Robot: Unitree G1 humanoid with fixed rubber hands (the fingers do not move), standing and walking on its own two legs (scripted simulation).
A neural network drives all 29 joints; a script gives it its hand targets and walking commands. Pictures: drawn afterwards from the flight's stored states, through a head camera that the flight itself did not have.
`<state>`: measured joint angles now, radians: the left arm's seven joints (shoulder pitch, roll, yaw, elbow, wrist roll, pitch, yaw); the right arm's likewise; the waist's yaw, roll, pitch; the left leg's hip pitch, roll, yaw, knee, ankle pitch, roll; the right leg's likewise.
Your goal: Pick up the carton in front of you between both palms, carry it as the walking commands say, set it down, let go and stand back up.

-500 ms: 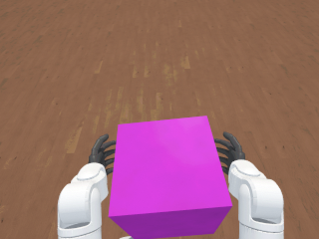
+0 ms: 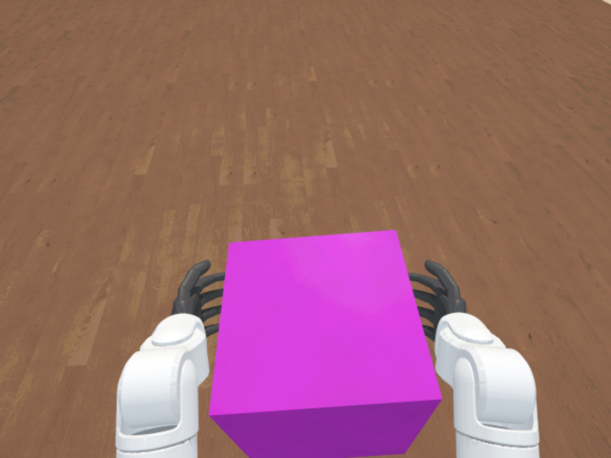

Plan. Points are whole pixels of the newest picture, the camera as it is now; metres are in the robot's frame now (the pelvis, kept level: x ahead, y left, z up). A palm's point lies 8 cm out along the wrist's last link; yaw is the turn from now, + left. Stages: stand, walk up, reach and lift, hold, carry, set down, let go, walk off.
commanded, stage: carry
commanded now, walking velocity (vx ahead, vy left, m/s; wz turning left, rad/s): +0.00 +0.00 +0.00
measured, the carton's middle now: (321, 353) +0.25 -0.01 +0.00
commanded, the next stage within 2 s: hold in 1.40 s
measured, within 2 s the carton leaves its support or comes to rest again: neither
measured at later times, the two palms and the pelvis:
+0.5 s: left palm (220, 325) +0.27 +0.13 +0.03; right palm (448, 329) +0.27 -0.17 +0.03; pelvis +0.00 -0.02 -0.01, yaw +0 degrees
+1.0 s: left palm (223, 337) +0.25 +0.12 +0.03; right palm (457, 340) +0.25 -0.18 +0.03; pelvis -0.03 -0.03 +0.00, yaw +0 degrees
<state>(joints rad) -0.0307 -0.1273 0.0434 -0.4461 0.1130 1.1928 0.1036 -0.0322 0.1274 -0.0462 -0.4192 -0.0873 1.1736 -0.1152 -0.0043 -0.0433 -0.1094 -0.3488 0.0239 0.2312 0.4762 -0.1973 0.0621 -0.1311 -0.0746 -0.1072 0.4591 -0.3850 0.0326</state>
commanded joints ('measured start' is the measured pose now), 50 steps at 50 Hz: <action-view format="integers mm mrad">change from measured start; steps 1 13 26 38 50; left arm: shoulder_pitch -343 -397 -502 -560 -578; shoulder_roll -842 -792 -754 -929 -917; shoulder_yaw -672 -584 -387 -472 -458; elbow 2 165 502 528 517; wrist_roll -319 -238 -98 -141 -140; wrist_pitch -48 -224 -492 -526 -498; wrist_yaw -214 -242 -264 -308 -309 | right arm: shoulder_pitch -352 -402 -527 -588 -603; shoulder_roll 846 799 761 935 918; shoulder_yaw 653 591 409 487 469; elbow -22 149 459 485 467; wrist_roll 302 217 82 127 124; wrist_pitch -38 -211 -479 -516 -487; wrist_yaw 227 250 273 318 318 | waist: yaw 1 0 0 2 2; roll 38 11 28 33 40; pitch -264 -233 -185 -220 -182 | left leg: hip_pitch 280 206 195 215 188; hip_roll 159 136 145 149 152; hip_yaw -151 -132 -136 -143 -150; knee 62 103 52 27 5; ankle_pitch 638 459 308 282 214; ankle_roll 6 -10 -22 -25 -32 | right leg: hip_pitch -43 -18 -47 -63 -104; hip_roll -80 -93 -80 -72 -72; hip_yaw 30 48 58 68 81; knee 18 33 -14 -15 -40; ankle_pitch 491 631 425 348 270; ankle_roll -3 -28 -50 -61 -67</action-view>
